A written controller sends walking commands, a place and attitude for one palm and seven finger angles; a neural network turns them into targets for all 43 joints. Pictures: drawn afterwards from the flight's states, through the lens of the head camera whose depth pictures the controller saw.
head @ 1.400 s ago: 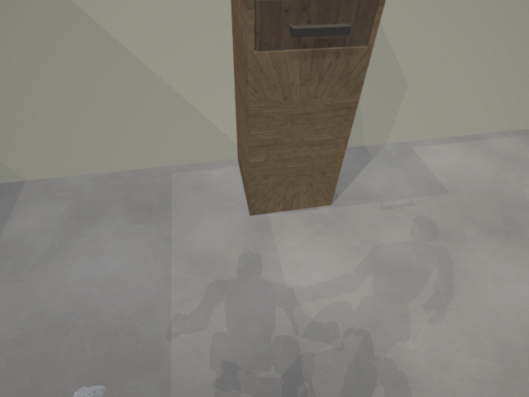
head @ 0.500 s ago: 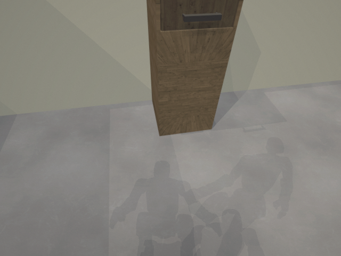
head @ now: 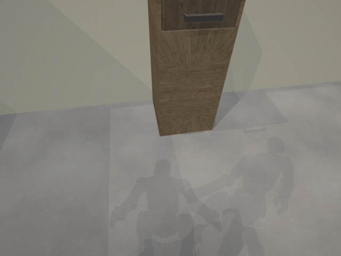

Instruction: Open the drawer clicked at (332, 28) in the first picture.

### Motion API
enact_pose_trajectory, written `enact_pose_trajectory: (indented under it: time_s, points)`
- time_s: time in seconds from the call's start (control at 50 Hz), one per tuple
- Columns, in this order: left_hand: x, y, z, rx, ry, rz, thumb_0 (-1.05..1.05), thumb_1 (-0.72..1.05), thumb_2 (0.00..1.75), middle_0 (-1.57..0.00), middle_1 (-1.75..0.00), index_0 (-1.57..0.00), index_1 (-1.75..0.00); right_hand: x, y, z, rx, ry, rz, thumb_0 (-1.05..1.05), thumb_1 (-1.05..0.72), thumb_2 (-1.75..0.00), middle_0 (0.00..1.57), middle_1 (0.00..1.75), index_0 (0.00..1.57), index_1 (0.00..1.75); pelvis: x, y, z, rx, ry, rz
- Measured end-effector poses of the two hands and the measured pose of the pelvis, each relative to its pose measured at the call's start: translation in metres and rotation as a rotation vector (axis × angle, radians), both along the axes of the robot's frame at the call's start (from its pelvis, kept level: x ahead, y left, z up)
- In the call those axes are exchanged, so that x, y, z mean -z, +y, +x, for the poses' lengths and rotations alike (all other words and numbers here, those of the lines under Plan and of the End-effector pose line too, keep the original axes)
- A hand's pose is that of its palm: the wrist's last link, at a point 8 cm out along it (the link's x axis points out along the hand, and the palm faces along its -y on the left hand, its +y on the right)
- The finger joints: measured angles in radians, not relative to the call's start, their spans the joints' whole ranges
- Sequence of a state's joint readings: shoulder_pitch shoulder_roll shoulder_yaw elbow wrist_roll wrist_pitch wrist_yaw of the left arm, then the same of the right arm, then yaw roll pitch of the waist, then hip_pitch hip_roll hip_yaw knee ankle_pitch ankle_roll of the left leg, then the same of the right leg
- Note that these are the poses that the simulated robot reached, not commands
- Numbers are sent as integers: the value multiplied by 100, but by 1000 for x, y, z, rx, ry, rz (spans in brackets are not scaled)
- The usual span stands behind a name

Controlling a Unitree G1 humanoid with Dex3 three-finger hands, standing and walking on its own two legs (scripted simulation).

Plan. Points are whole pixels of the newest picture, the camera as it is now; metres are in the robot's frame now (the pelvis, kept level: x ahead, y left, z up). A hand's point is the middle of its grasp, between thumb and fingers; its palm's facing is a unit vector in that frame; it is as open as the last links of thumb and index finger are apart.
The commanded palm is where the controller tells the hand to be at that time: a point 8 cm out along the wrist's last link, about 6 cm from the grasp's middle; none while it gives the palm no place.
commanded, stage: look at it before walking up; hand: left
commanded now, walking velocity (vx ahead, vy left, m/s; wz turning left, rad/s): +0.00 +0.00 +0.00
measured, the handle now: (202, 16) +1.13 -0.09 +0.12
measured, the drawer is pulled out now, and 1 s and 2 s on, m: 0.00 0.00 0.00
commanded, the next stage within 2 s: walk to a spot facing it in 0.04 s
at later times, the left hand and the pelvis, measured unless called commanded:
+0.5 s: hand out of the picture +0.06 +0.19 -0.18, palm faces -0.14 -0.95 -0.28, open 7.3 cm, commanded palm none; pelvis -0.01 -0.02 -0.02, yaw -10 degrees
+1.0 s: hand out of the picture +0.09 +0.16 -0.17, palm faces -0.30 -0.92 -0.23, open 7.3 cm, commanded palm none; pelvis -0.02 -0.01 +0.00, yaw -23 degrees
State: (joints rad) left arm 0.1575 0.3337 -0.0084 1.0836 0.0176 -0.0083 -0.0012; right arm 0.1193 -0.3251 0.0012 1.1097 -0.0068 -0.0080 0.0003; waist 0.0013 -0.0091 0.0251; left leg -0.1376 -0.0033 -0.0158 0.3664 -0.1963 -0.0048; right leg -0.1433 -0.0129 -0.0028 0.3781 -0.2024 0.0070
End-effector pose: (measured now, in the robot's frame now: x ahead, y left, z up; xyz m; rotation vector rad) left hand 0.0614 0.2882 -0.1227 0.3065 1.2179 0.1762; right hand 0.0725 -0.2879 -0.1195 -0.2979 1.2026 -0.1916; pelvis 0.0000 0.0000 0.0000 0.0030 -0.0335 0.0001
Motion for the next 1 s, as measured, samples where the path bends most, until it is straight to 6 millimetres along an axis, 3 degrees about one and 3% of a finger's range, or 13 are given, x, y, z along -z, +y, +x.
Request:
enact_pose_trajectory:
  time_s: [0.3, 0.44, 0.58, 0.78, 0.9, 1.0]
  points:
    - [5, -5, 1, 6, 32, -1, 0, 91, 90, -20, -30, -20, -30, 5, 5, -1, 37, -14, 5, 0, -91, -90, 20, 30, 20, 30, 3, 0, 1, 45, 7, 3]
    - [20, -30, 1, 63, 78, -40, 0, 91, 90, -20, -30, -20, -30, 23, 16, -30, 127, -15, 64, 0, -91, -90, 20, 30, 20, 30, 14, -7, -8, 125, 11, 30]
    - [23, -69, 1, 119, 68, -34, 0, 91, 90, -20, -30, -20, -30, 54, 3, -67, 231, 15, 127, 0, -91, -90, 20, 30, 20, 30, 28, -30, -17, 200, 7, 31]
    - [6, -98, 0, 177, 89, -60, 0, 91, 90, -21, -30, -21, -30, 28, -16, -90, 323, 1, 109, 0, -91, -90, 20, 30, 20, 30, 6, -39, -26, 288, 47, 47]
    - [7, -93, 17, 231, 71, -70, 0, 91, 90, -21, -30, -21, -30, 18, -18, -95, 370, -36, 67, 0, -91, -90, 20, 30, 20, 30, 4, -30, -26, 351, 61, 36]
    - [12, -79, 35, 273, 56, -86, 0, 91, 90, -21, -30, -21, -30, 7, -6, -93, 393, -78, 42, 0, -91, -90, 20, 30, 20, 30, 4, -14, -20, 403, 74, 23]
